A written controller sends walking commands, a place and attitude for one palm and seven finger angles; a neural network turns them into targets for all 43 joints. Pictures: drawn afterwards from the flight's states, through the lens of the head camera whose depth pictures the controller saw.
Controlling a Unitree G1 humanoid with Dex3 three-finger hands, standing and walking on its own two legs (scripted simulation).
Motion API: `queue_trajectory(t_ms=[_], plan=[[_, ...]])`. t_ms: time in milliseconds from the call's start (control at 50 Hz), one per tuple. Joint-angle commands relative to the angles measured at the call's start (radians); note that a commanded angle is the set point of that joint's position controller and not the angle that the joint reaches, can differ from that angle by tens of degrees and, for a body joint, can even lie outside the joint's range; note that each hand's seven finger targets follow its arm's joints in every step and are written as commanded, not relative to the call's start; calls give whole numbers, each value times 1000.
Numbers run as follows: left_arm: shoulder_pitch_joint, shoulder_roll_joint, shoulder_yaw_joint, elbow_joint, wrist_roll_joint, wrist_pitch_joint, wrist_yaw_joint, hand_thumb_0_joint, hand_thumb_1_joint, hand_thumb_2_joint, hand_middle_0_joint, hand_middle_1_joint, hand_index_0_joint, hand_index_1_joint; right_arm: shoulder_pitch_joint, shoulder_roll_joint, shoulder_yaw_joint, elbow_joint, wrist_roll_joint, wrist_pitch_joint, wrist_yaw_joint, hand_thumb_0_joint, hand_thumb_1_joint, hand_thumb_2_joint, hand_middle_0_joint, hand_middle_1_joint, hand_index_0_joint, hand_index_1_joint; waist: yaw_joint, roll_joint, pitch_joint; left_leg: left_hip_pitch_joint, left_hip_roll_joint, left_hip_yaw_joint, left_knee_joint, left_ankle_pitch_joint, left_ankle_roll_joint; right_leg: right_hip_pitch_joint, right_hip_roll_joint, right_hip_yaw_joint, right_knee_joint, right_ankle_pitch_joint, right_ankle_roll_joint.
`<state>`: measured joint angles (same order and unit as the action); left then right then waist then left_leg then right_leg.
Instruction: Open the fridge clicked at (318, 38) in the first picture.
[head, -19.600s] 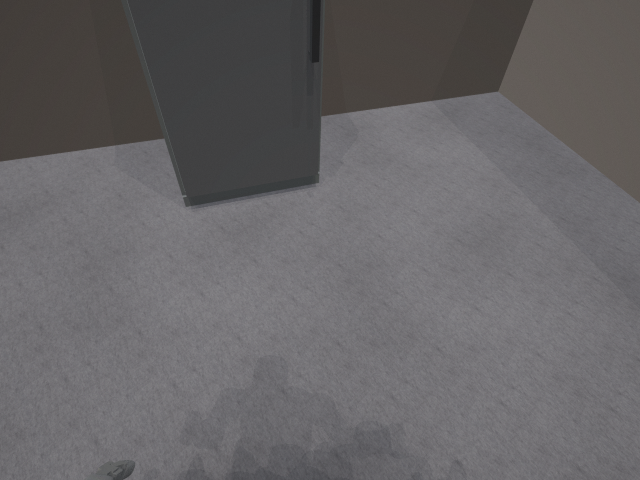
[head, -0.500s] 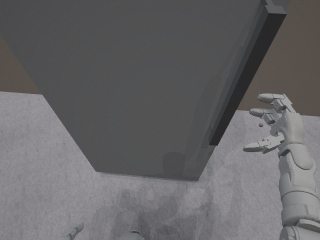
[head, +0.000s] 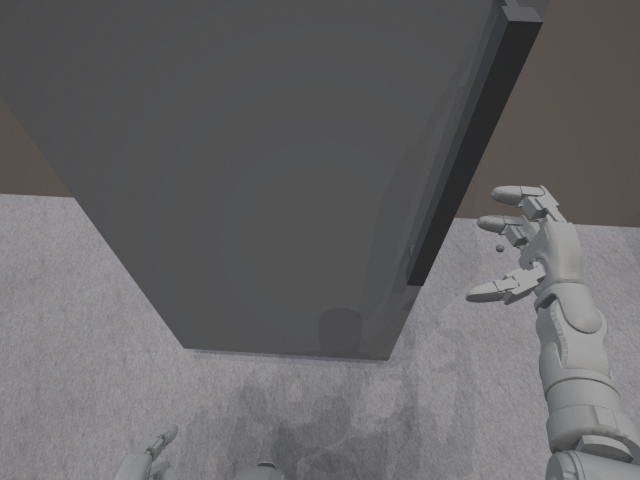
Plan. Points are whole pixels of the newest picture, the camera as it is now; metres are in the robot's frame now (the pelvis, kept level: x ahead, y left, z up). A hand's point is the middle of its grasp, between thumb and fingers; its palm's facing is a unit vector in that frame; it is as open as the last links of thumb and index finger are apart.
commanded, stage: move the hooked fingers beside the handle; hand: right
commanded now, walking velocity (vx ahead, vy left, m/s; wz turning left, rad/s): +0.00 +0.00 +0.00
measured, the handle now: (446, 178) +0.47 -0.11 +0.12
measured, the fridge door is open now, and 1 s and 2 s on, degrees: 0 0 0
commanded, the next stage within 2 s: feel for the door with the fingertips in 0.02 s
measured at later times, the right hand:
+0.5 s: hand (468, 242) +0.40 -0.14 +0.08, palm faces -0.05 +1.00 -0.01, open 14.0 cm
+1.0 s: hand (471, 226) +0.43 -0.15 +0.08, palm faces -0.05 +1.00 +0.00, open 13.9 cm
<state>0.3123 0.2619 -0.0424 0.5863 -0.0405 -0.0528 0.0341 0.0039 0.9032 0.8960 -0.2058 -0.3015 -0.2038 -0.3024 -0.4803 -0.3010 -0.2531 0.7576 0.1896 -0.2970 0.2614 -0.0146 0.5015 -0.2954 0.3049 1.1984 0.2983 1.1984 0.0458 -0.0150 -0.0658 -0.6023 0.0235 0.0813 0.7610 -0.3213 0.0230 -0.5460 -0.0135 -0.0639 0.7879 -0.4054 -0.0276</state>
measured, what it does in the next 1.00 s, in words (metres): stands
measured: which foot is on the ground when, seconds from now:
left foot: down 0.00-1.00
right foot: down 0.00-1.00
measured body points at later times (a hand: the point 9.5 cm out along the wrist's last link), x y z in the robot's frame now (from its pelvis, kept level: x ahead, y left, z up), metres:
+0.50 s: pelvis +0.00 +0.00 +0.00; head +0.05 +0.01 +0.45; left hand +0.10 +0.26 -0.11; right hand +0.40 -0.20 +0.08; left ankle +0.03 +0.11 -0.71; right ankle -0.01 -0.10 -0.71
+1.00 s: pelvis +0.00 +0.01 +0.00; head +0.07 +0.01 +0.44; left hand +0.08 +0.26 -0.12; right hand +0.43 -0.20 +0.08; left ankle +0.03 +0.11 -0.71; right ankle -0.01 -0.10 -0.71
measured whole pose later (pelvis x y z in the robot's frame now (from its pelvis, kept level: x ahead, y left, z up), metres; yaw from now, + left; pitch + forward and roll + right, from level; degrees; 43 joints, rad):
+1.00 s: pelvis +0.00 +0.01 +0.00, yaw +0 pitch +11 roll +0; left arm 0.34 0.27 -0.03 0.61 -0.03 -0.04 0.02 0.00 0.90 0.90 -0.21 -0.30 -0.20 -0.30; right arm -0.60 -0.29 -0.25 0.86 0.17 -0.33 0.22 -0.01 0.50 -0.30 0.31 1.20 0.31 1.21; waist 0.07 -0.01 -0.07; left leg -0.65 0.01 0.08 0.78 -0.33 0.03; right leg -0.59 -0.02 -0.07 0.80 -0.41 -0.02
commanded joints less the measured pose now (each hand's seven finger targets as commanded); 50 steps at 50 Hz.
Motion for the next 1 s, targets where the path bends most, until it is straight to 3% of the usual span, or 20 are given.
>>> queue_trajectory(t_ms=[0, 40, 120, 200, 280, 320, 380, 420, 480, 540, 560, 600, 640, 700, 760, 780, 840, 880, 940, 980], plan=[[35, 142, 59, -95, 0, -43, 19, 0, 900, 900, -200, -300, -200, -300, -411, -217, -49, -235, 21, -88, 2, 0, 500, -300, 300, 1200, 300, 1200, 14, -12, -353, 245, -27, -67, -69, 257, 4, 89, 12, 65, -116, 252, 9], [32, 139, 57, -92, -1, -48, 18, 0, 900, 900, -200, -300, -200, -300, -424, -179, -14, -239, 21, -86, 8, 0, 500, -300, 300, 1200, 300, 1200, 19, -47, -336, 213, -26, -57, -69, 248, 7, 106, 10, 72, -120, 258, 15], [36, 147, 58, -92, -2, -43, 15, 0, 900, 900, -200, -300, -200, -300, -371, -182, -28, -174, 25, -62, 9, 0, 500, -300, 300, 1200, 300, 1200, 15, 33, -301, 230, -24, -59, -77, 242, 3, 49, 12, 65, -126, 229, 10], [35, 139, 61, -98, -2, -47, 9, 0, 900, 900, -200, -300, -200, -300, -413, -124, 27, -238, 19, -68, -10, 0, 500, -300, 300, 1200, 300, 1200, 21, -9, -327, 209, -28, -52, -70, 243, 6, 92, 11, 72, -122, 253, 12], [40, 141, 65, -96, 3, -48, 3, 0, 900, 900, -200, -300, -200, -300, -372, -149, -6, -241, 10, -75, -47, 0, 500, -300, 300, 1200, 300, 1200, 4, 20, -330, 237, -27, -56, -67, 248, 7, 69, 12, 68, -121, 251, 11], [36, 135, 63, -88, 3, -46, 2, 0, 900, 900, -200, -300, -200, -300, -415, -131, 11, -233, 0, -74, -61, 0, 500, -300, 300, 1200, 300, 1200, 22, 18, -311, 224, -25, -63, -76, 242, 0, 62, 14, 61, -121, 228, 9], [33, 134, 63, -93, 6, -43, 2, 0, 900, 900, -200, -300, -200, -300, -399, -155, -10, -244, -10, -81, -80, 0, 500, -300, 300, 1200, 300, 1200, 7, 17, -324, 245, -25, -69, -75, 230, 3, 51, 16, 58, -120, 214, 6], [28, 127, 61, -93, 6, -45, 2, 0, 900, 900, -200, -300, -200, -300, -402, -136, -3, -252, -10, -86, -86, 0, 500, -300, 300, 1200, 300, 1200, 5, -8, -336, 253, -25, -71, -73, 243, 3, 62, 17, 55, -123, 221, 9], [30, 128, 61, -94, 6, -47, 0, 0, 900, 900, -200, -300, -200, -300, -403, -110, 22, -258, -9, -91, -91, 0, 500, -300, 300, 1200, 300, 1200, 15, 20, -331, 254, -27, -66, -73, 257, 3, 62, 15, 55, -122, 234, 7], [33, 134, 62, -86, 5, -41, 3, 0, 900, 900, -200, -300, -200, -300, -406, -163, -20, -223, -13, -85, -90, 0, 500, -300, 300, 1200, 300, 1200, 13, 42, -321, 275, -22, -80, -84, 238, -4, 24, 19, 45, -125, 193, 6], [27, 131, 61, -88, 4, -40, 5, 0, 900, 900, -200, -300, -200, -300, -397, -158, -21, -207, -14, -81, -86, 0, 500, -300, 300, 1200, 300, 1200, 10, 12, -313, 272, -21, -85, -87, 236, -2, 22, 21, 38, -124, 188, 6], [34, 134, 58, -81, 3, -35, 9, 0, 900, 900, -200, -300, -200, -300, -438, -177, -26, -173, -12, -78, -77, 0, 500, -300, 300, 1200, 300, 1200, 26, 48, -291, 265, -23, -89, -93, 225, -6, 4, 20, 42, -120, 176, 2], [34, 134, 55, -76, 1, -35, 12, 0, 900, 900, -200, -300, -200, -300, -509, -164, -2, -160, -11, -85, -64, 0, 500, -300, 300, 1200, 300, 1200, 38, 15, -282, 241, -22, -88, -93, 204, -4, 7, 20, 45, -120, 160, 4], [53, 133, 63, -76, 5, -41, 10, 0, 900, 900, -200, -300, -200, -300, -503, -153, -5, -176, -2, -103, -49, 0, 500, -300, 300, 1200, 300, 1200, 27, -15, -384, 264, -28, -81, -68, 280, 2, 66, 20, 48, -102, 241, 5], [65, 139, 64, -60, 3, -38, 7, 0, 900, 900, -200, -300, -200, -300, -512, -142, 3, -101, 4, -93, -39, 0, 500, -300, 300, 1200, 300, 1200, 46, 53, -332, 239, -28, -74, -72, 275, -4, 26, 18, 50, -98, 224, 4], [71, 145, 65, -62, 6, -34, 7, 0, 900, 900, -200, -300, -200, -300, -487, -163, -17, -73, 1, -88, -39, 0, 500, -300, 300, 1200, 300, 1200, 36, 68, -322, 242, -29, -77, -71, 267, -4, 7, 18, 50, -97, 220, 2], [74, 140, 66, -68, 7, -30, -1, 0, 900, 900, -200, -300, -200, -300, -521, -160, -13, -105, -9, -91, -43, 0, 500, -300, 300, 1200, 300, 1200, 30, -20, -359, 226, -29, -73, -58, 284, 3, 41, 21, 51, -94, 251, 6], [84, 146, 67, -73, 11, -24, -1, 0, 900, 900, -200, -300, -200, -300, -494, -203, -50, -104, -8, -93, -49, 0, 500, -300, 300, 1200, 300, 1200, 19, 22, -380, 258, -31, -74, -50, 313, 3, 28, 20, 53, -88, 279, 3], [83, 138, 67, -74, 8, -20, -3, 0, 900, 900, -200, -300, -200, -300, -545, -167, -18, -118, -10, -99, -49, 0, 500, -300, 300, 1200, 300, 1200, 36, 2, -372, 241, -32, -74, -51, 316, -1, 33, 19, 49, -89, 274, 5], [92, 146, 68, -72, 11, -16, -2, 0, 900, 900, -200, -300, -200, -300, -537, -208, -51, -100, -14, -100, -55, 0, 500, -300, 300, 1200, 300, 1200, 32, 28, -369, 246, -34, -75, -52, 306, 1, 22, 17, 51, -85, 270, 1]])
